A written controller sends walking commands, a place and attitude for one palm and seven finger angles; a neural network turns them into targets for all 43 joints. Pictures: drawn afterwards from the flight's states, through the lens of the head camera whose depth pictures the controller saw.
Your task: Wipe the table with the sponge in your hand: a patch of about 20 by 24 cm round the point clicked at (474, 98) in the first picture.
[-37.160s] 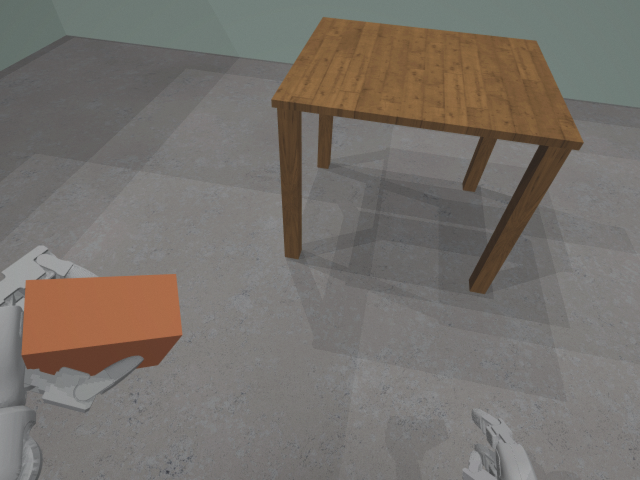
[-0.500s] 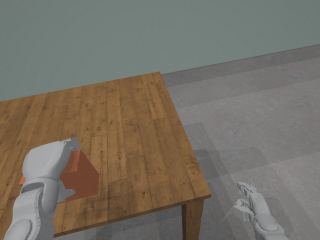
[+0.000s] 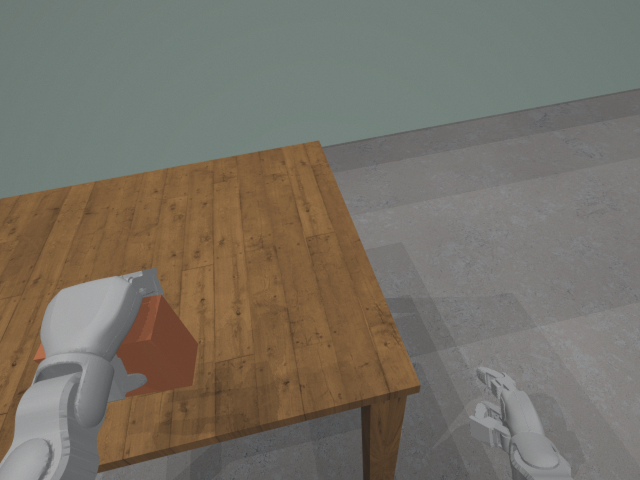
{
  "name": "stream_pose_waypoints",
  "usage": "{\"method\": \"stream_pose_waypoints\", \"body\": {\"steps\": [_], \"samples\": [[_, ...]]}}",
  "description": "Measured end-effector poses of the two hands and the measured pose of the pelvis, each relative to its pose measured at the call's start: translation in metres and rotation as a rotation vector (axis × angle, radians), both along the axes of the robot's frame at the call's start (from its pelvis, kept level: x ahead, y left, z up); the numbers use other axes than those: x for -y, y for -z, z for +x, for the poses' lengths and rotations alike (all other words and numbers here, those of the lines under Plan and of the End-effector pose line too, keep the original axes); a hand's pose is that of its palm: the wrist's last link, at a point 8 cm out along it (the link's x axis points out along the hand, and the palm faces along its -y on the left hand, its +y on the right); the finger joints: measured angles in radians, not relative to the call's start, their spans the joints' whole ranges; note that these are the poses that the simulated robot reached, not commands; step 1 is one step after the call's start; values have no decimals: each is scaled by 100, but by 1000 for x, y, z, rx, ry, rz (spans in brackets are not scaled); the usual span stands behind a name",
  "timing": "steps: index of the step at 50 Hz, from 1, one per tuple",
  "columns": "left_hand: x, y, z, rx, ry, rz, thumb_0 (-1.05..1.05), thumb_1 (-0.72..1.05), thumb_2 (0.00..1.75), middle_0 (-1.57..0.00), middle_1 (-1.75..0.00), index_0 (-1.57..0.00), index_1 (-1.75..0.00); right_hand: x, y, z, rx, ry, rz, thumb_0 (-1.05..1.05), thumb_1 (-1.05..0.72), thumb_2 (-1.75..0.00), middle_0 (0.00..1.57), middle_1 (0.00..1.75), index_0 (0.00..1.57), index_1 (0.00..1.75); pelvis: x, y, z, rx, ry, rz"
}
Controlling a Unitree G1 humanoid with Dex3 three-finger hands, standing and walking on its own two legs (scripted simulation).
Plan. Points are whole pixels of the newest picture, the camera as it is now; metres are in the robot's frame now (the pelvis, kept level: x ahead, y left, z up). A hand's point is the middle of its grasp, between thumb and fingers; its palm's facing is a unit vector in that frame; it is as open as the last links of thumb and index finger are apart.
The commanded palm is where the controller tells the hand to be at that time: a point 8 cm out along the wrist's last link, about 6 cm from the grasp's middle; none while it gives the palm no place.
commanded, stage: bring the sponge back beside the body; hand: left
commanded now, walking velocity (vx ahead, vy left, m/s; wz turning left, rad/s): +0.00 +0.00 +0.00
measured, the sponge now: (133, 358) +0.21 +0.28 +0.07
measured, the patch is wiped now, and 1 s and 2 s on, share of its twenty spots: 1.00 1.00 1.00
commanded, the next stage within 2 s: step back with the hand held close in 1.38 s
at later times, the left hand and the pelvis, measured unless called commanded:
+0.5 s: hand (105, 341) +0.20 +0.29 +0.12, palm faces +0.09 -0.09 -0.99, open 9.8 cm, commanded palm +0.17 +0.28 +0.18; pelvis +0.00 +0.00 +0.00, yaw +0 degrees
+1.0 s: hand (99, 360) +0.18 +0.29 +0.10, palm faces +0.04 -0.12 -0.99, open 9.8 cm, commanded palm +0.15 +0.28 +0.18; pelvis +0.00 +0.01 +0.00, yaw +0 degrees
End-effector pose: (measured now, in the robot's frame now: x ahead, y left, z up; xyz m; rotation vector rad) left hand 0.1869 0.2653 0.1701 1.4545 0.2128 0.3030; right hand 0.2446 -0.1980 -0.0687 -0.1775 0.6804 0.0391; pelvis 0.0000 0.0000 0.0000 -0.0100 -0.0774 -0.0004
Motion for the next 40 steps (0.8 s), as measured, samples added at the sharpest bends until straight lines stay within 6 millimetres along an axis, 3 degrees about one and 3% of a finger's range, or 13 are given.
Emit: {"method": "stream_pose_waypoints", "body": {"steps": [8, 17, 27, 35, 40], "samples": [[-14, 0, -3, 0, -79, -8, -1, -51, 110, -75, -137, -78, -136, -1, 3, -1, -19, 1, 13, 1, -90, -90, 20, 30, 20, 30, -1, 0, 1, -5, 2, 2], [-4, 6, -10, -28, -24, -16, -1, -51, 110, -75, -137, -78, -136, -4, 0, 5, 3, -7, 1, 1, -90, -90, 20, 30, 20, 30, -3, 0, 3, -6, -2, 1], [-20, 2, -10, -1, -84, -16, -1, -51, 110, -75, -137, -78, -136, -7, -3, 8, 5, -11, 2, 1, -90, -90, 20, 30, 20, 30, -3, 0, 3, -4, -1, -1], [-11, 7, -14, -36, -33, -22, -1, -51, 110, -75, -137, -78, -136, -8, -3, 7, 10, -11, -5, 1, -90, -90, 20, 30, 20, 30, -6, 0, 3, -7, 1, -1], [-15, 2, -19, -11, -35, 5, -1, -51, 110, -75, -136, -78, -136, -9, -2, 4, -1, -12, -6, 1, -90, -90, 20, 30, 20, 30, -6, 1, 4, -4, 3, -3]]}}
